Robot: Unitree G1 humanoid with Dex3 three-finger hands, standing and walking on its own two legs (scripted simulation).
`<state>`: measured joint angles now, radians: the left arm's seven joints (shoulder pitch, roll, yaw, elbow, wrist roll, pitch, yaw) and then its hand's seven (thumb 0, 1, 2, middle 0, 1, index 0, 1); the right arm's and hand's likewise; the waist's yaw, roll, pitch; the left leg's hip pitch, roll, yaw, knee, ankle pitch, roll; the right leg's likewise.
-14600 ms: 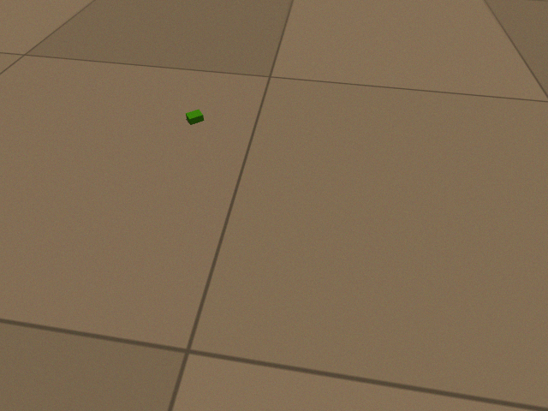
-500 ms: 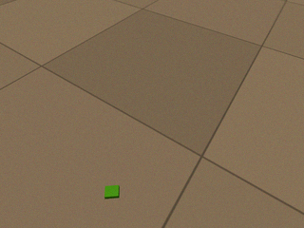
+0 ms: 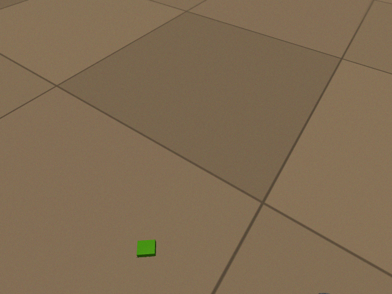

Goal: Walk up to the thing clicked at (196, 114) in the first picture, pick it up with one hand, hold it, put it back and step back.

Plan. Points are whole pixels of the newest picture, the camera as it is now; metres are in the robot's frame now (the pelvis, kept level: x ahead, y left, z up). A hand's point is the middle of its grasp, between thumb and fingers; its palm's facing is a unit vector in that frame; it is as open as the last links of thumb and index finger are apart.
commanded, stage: stand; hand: left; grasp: from above
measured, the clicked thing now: (146, 248) +0.42 +0.24 -0.76
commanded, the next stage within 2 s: rise first in 0.74 s
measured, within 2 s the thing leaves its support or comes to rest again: neither
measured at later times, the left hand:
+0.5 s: hand out of the picture +0.08 +0.25 -0.16, palm faces -0.04 -0.94 -0.34, open 7.4 cm
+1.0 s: hand out of the picture +0.13 +0.25 -0.16, palm faces +0.01 -0.94 -0.33, open 8.0 cm
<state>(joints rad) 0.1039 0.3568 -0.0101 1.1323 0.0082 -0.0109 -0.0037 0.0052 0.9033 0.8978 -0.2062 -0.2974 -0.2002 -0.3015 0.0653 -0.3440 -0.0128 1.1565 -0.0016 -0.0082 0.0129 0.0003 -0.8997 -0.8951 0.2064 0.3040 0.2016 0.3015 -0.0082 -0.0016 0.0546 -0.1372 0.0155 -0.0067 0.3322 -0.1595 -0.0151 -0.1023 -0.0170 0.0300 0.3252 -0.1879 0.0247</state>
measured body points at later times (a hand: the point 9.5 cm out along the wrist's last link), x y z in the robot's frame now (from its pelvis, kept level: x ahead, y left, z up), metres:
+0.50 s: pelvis +0.01 +0.00 +0.00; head +0.02 +0.00 +0.45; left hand +0.09 +0.30 -0.13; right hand +0.09 -0.30 -0.13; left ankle +0.01 +0.13 -0.75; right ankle +0.00 -0.14 -0.75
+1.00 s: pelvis +0.00 +0.00 -0.01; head +0.05 +0.00 +0.43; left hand +0.13 +0.30 -0.14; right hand +0.10 -0.28 -0.14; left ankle +0.02 +0.13 -0.75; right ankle +0.00 -0.14 -0.75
